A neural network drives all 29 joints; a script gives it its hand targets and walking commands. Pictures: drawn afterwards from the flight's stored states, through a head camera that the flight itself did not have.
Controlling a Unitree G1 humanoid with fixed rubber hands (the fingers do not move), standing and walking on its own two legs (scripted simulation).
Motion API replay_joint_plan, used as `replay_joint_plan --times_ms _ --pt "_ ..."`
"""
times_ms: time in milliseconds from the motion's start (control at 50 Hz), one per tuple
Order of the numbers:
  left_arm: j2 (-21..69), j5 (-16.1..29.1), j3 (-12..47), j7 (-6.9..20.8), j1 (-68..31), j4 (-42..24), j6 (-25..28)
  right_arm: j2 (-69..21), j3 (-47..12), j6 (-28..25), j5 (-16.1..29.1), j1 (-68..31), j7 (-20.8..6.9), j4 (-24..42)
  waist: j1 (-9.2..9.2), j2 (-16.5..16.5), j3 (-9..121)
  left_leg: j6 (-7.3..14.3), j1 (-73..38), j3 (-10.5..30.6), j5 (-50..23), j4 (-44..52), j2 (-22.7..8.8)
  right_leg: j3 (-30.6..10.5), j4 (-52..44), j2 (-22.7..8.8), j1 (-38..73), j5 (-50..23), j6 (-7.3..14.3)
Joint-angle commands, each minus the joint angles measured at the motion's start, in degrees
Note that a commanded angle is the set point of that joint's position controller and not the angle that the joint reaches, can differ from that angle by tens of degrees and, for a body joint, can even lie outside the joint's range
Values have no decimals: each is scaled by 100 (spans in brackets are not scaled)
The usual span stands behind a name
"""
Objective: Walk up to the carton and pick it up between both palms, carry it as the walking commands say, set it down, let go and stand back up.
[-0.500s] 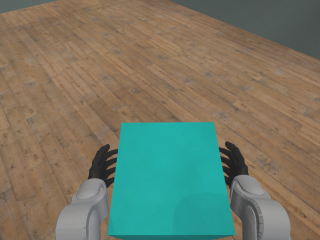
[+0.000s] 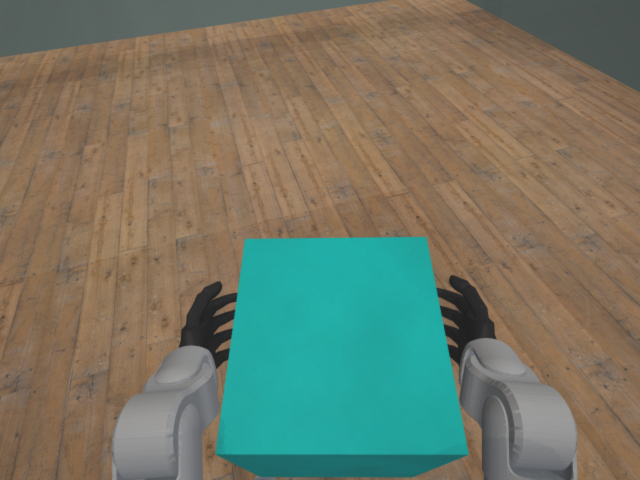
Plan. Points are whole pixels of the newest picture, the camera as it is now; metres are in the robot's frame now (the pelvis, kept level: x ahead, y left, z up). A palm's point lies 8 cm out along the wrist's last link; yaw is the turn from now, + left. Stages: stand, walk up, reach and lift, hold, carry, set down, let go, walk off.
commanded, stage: carry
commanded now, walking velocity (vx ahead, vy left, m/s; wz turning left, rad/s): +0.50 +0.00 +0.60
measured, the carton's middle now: (335, 368) +0.26 +0.00 +0.02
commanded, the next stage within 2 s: none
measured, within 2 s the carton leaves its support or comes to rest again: neither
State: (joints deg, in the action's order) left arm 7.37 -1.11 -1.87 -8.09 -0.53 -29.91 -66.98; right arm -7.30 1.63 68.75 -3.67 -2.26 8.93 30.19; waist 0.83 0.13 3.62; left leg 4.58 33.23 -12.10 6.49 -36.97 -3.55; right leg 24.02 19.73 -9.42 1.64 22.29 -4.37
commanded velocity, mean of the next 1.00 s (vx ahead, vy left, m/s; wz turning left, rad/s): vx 0.50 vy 0.00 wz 0.60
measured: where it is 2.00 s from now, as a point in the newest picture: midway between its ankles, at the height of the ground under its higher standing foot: (195, 285)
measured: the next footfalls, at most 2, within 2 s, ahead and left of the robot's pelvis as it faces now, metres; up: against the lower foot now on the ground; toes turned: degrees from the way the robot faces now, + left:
left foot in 0.06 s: +0.19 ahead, +0.09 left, +0.00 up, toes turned +11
right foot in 0.48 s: +0.52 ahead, -0.06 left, +0.00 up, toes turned +7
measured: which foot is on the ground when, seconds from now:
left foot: up 0.00-0.04, down 0.06-0.50, up 0.52-0.94, down 0.96-1.00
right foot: down 0.00-0.08, up 0.10-0.46, down 0.48-0.98, up 1.00-1.00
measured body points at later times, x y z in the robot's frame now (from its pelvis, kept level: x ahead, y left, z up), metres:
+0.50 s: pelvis +0.33 +0.02 -0.01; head +0.35 +0.00 +0.43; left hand +0.54 +0.22 +0.08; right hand +0.62 -0.06 +0.07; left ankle +0.16 +0.07 -0.73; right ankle +0.48 -0.06 -0.74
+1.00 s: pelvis +0.59 +0.15 -0.02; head +0.59 +0.15 +0.43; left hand +0.74 +0.41 +0.07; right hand +0.89 +0.16 +0.07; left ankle +0.62 +0.25 -0.74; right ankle +0.49 -0.06 -0.70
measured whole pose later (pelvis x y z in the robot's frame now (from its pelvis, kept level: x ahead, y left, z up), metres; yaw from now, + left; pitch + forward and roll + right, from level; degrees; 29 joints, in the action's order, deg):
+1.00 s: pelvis +0.59 +0.15 -0.02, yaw +33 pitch +3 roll +3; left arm 7.3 -1.8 -2.8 -7.7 -1.6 -29.3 -67.6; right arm -7.3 1.4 68.3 -3.1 -3.2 8.8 28.3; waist -1.8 -1.7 4.6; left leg 6.7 26.4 -13.0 10.0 -33.5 1.8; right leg 16.8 47.3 -16.6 -4.9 27.2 -8.1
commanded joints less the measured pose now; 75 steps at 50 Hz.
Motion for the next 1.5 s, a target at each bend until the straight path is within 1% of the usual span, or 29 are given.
replay_joint_plan --times_ms 0,40,60,80,120,160,180,340,420,460,500,560,720,820,920,940,960,980,1020,1060,1080,1200,1280,1320,1340,1360,1380,1420,1480 --pt "4565 1559 3312 842 -2257 -661 35 -4850 -3539 -114 1747 -2222 -695 499 -14 -1114 1090 140 -634 -521 291 465 633 -151 733 -976 874 -5611 432" --pt "4435 1428 3274 813 -2312 -627 -6 -4913 -3621 -57 1792 -2058 -718 324 -302 -873 1677 453 -2495 -353 242 1168 936 -15 2781 -688 10 -5405 84" --pt "4355 1378 3320 803 -2416 -594 -29 -4948 -3652 -26 1747 -2104 -722 207 -372 -196 1590 744 -3534 1544 346 1373 -53 -437 4317 -394 -1734 -3331 -105" --pt "4547 1341 3376 796 -2207 -575 -65 -5006 -3564 -36 1755 -2093 -748 42 -231 1694 1976 1543 -5090 4472 -559 1852 -1313 -1073 5868 575 -4020 529 -340" --pt "4889 1374 3501 808 -2154 -232 31 -5188 -3574 -115 1765 -2249 -835 186 -210 585 2023 1412 -5080 3939 -2205 1565 -1410 -2413 6289 79 -4866 763 -143" --pt "5340 1470 3508 842 -2244 -323 233 -5647 -3742 -285 1947 -2374 -919 379 -203 -281 1730 968 -3957 2930 -2290 1668 -1167 -2480 5069 -185 -4375 247 -168" --pt "5505 1441 3452 829 -2212 -331 325 -5755 -3792 -344 2008 -2278 -941 391 -205 -206 1689 828 -3693 2452 -2318 1780 -970 -2274 4503 -111 -4027 133 -187" --pt "5182 1496 3865 731 -1949 -1047 489 -5085 -3880 -566 1862 -1593 -918 949 -249 751 1326 653 -3580 1769 -2648 1875 -462 -1667 1844 326 -3643 -1569 -21" --pt "4811 1618 3919 759 -1904 -1176 312 -4756 -3808 -426 1728 -1502 -837 1164 -259 675 1237 423 -3094 1594 -2523 1490 -363 -1490 924 423 -2400 -1711 129" --pt "4675 1550 3775 755 -1630 -926 207 -4564 -3784 -284 1726 -1629 -821 1166 0 -36 1940 141 -1607 956 -1893 -365 104 -1556 403 294 188 -1392 252" --pt "4520 1272 3388 761 -1365 -341 169 -4399 -3851 -94 1771 -1820 -884 950 29 -2368 2419 -104 616 798 2006 -3303 809 -5137 -646 -2182 1332 -782 1178" --pt "4978 1380 3396 783 -1981 -473 218 -4953 -3852 -99 1866 -1990 -966 575 38 -550 1445 -153 874 1340 1347 -3145 -201 -3654 -792 -1909 57 -499 1103" --pt "4937 1599 3450 867 -2342 -483 224 -5126 -3645 -293 1526 -1936 -737 343 -25 -921 898 -209 282 469 129 -809 -141 -1158 -936 -1242 -296 -1819 552" --pt "4790 1674 3441 881 -2392 -627 152 -5000 -3600 -237 1573 -2180 -674 640 8 -1093 652 -57 -43 -47 -239 -46 36 -516 -600 -1133 46 -2609 461" --pt "4519 1499 3319 822 -2259 -625 20 -4811 -3569 -88 1748 -1999 -724 481 -141 -1006 1359 229 -1531 -538 307 937 859 -37 1506 -929 630 -5194 95" --pt "4439 1443 3303 807 -2310 -604 -11 -4834 -3584 -54 1745 -1927 -737 399 -331 -746 1636 429 -2750 -136 451 1152 787 -115 2799 -790 -287 -4656 -98" --pt "4325 1391 3300 788 -2366 -542 -59 -4840 -3570 -15 1692 -1934 -725 205 -373 209 1577 847 -3709 2139 305 1469 -279 -470 4611 -353 -2083 -2505 -331" --pt "4523 1354 3370 780 -2163 -457 -73 -4929 -3545 -26 1709 -1927 -771 77 -267 1662 1822 1506 -4969 4547 -587 1989 -1205 -1284 5990 523 -4131 837 -523" --pt "4926 1423 3512 797 -2135 -232 34 -5207 -3570 -136 1788 -2257 -852 372 -207 379 1811 1399 -4824 3917 -2145 1643 -1362 -2442 6297 -26 -4825 852 -265" --pt "5352 1424 3491 817 -2169 -294 231 -5640 -3722 -294 1932 -2276 -926 467 -171 -337 1621 912 -3757 2789 -2348 1702 -1077 -2470 5026 -287 -4177 243 -251" --pt "5495 1365 3434 807 -2135 -291 325 -5743 -3792 -359 1991 -2172 -947 468 -175 -196 1634 790 -3541 2322 -2277 1774 -888 -2297 4436 -224 -3810 121 -248" --pt "5286 1370 3751 724 -1941 -929 542 -5285 -3934 -618 1904 -1622 -944 890 -223 779 1566 772 -3553 1880 -2465 1818 -455 -1711 2227 228 -3448 -993 -155" --pt "4860 1493 3857 748 -1817 -1192 416 -4849 -3878 -533 1713 -1365 -867 1160 -269 737 1401 645 -3103 1765 -2082 1509 -364 -1443 1242 422 -2548 -1275 -3" --pt "4730 1517 3815 768 -1686 -1032 292 -4624 -3822 -399 1648 -1468 -830 1203 -110 238 1637 368 -1982 1345 -1583 421 -96 -1292 399 519 -724 -1441 124" --pt "4586 1446 3715 753 -1470 -848 239 -4511 -3776 -298 1651 -1591 -839 1156 47 -593 2051 150 -954 943 -1050 -897 226 -2223 7 -213 603 -717 306" --pt "4506 1299 3568 734 -1346 -593 228 -4446 -3880 -191 1685 -1727 -878 1158 59 -2353 2212 -100 473 719 1708 -2423 783 -4806 -627 -1937 1304 -693 985" --pt "4629 1318 3537 720 -1475 -433 204 -4469 -3829 -140 1702 -1785 -903 911 37 -1863 2226 -66 967 1147 2178 -3409 436 -5042 -567 -2249 1222 -371 1374" --pt "4782 1360 3564 732 -1787 -559 208 -4741 -3813 -118 1797 -1795 -954 675 40 -533 1388 -145 1136 1442 1597 -3296 -62 -4060 -768 -2032 316 -463 1327" --pt "4909 1458 3548 740 -2149 -518 201 -4912 -3710 -177 1724 -1909 -938 473 -7 -643 899 -355 972 1153 1184 -2003 -212 -2663 -1032 -1662 10 -1111 889"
